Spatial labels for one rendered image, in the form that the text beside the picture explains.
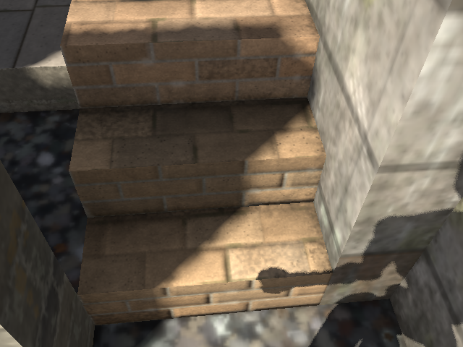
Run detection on stairs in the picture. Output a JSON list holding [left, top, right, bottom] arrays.
[[60, 0, 333, 325]]

